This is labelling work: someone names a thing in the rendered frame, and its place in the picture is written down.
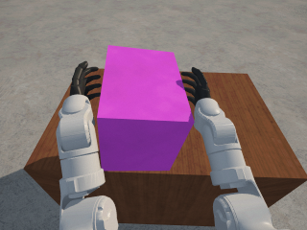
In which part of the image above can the robot right upper arm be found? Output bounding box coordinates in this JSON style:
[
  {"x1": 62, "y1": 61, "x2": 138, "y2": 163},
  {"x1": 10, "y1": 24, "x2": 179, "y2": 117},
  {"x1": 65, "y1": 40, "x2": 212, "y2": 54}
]
[{"x1": 213, "y1": 191, "x2": 290, "y2": 230}]

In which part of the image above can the right robot forearm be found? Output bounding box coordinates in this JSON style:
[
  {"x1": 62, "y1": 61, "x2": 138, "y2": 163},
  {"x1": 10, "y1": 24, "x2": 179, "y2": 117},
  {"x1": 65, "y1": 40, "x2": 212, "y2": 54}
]
[{"x1": 194, "y1": 98, "x2": 272, "y2": 220}]

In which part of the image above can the pedestal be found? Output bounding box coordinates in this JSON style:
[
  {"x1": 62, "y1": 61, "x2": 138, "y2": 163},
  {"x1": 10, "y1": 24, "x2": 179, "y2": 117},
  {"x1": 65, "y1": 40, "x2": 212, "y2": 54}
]
[{"x1": 24, "y1": 68, "x2": 307, "y2": 227}]

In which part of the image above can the robot right hand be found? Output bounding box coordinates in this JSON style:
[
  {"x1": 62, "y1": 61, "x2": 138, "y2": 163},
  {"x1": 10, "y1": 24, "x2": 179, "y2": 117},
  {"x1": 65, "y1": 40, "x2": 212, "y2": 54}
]
[{"x1": 181, "y1": 67, "x2": 211, "y2": 107}]

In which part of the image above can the robot left hand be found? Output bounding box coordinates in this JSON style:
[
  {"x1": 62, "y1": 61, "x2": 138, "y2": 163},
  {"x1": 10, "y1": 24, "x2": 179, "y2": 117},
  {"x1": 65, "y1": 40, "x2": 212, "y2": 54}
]
[{"x1": 69, "y1": 61, "x2": 102, "y2": 100}]

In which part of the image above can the left robot forearm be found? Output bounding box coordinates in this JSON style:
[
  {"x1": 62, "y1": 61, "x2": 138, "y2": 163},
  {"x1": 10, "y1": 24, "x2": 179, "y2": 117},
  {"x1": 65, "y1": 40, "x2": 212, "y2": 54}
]
[{"x1": 56, "y1": 94, "x2": 106, "y2": 230}]

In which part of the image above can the robot left upper arm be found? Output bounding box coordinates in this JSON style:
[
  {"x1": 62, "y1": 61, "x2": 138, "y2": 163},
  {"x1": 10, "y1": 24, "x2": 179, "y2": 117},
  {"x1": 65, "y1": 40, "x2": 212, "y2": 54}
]
[{"x1": 59, "y1": 195, "x2": 119, "y2": 230}]

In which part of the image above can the carton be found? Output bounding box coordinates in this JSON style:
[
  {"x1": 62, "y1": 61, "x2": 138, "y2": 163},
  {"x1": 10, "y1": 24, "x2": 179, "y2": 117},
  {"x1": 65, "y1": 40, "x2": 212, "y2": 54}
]
[{"x1": 97, "y1": 45, "x2": 195, "y2": 172}]

